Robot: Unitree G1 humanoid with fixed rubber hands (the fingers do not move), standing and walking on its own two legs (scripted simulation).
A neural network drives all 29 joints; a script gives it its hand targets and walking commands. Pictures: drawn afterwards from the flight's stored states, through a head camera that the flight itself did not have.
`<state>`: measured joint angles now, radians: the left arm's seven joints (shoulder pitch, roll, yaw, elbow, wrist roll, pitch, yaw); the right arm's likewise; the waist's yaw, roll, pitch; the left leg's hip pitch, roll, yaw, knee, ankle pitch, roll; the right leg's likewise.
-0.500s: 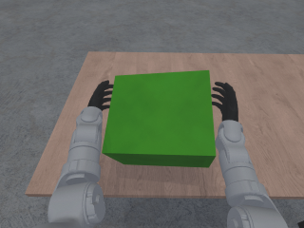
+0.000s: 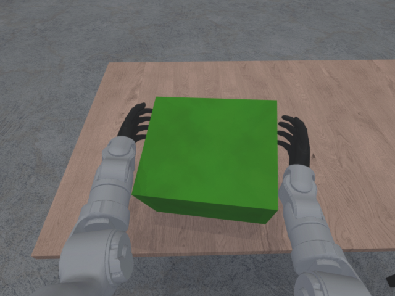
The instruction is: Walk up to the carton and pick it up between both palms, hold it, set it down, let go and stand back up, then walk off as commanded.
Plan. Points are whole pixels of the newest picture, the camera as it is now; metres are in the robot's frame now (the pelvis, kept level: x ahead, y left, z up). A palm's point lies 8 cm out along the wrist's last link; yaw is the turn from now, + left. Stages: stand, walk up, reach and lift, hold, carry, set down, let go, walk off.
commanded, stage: set down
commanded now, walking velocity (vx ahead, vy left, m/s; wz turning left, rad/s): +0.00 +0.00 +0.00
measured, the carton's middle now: (211, 161) +0.40 -0.04 +0.03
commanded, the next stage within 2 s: none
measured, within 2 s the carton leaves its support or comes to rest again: rests again in 1.52 s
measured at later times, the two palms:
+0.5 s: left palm (139, 128) +0.45 +0.11 +0.10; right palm (303, 162) +0.35 -0.23 +0.07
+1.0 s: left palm (139, 120) +0.49 +0.12 +0.08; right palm (293, 155) +0.37 -0.22 +0.06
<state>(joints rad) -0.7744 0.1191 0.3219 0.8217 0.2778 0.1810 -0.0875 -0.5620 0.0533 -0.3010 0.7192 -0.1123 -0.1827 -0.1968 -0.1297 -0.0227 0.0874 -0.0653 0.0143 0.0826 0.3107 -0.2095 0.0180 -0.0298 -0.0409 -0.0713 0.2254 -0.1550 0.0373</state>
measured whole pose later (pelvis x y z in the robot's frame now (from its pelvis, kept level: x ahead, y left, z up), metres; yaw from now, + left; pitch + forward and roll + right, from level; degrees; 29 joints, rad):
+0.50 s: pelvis -0.01 +0.00 +0.00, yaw +0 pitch +2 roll +0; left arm -0.98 0.19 0.37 1.21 0.25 0.02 -0.12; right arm -0.66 0.10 -0.51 0.77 -0.29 -0.11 -0.14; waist -0.16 0.01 0.04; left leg -0.16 0.00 0.09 0.30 -0.18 0.03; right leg -0.14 -0.05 -0.06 0.25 -0.15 0.04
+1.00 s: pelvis +0.02 +0.01 +0.00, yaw +0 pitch +9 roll -3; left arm -1.04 0.26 0.25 1.38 0.15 -0.12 -0.10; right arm -0.72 0.08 -0.52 0.95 -0.23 -0.20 -0.17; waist -0.23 0.01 -0.04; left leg -0.29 0.02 0.05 0.39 -0.25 0.02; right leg -0.25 -0.03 -0.07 0.30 -0.14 0.04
